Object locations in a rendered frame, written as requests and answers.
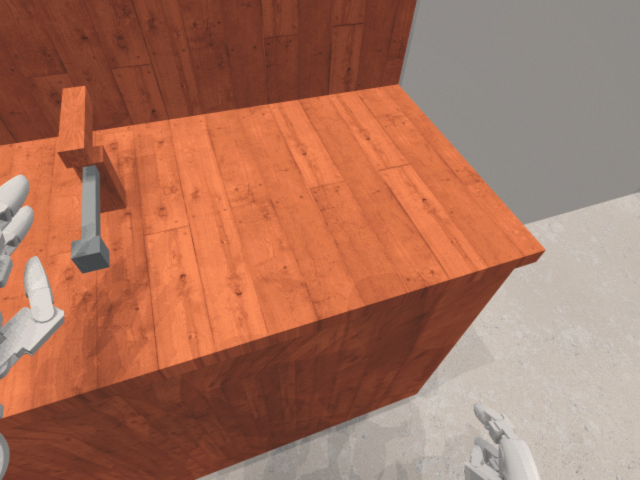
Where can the robot right hand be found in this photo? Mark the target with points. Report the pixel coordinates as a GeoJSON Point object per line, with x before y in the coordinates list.
{"type": "Point", "coordinates": [514, 459]}

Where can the tap lever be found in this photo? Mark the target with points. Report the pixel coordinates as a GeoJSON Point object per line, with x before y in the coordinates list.
{"type": "Point", "coordinates": [90, 253]}

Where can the robot left hand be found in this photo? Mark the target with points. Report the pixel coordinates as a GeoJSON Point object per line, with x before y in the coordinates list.
{"type": "Point", "coordinates": [29, 329]}

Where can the counter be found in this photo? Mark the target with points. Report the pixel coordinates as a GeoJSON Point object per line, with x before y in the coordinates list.
{"type": "Point", "coordinates": [293, 243]}

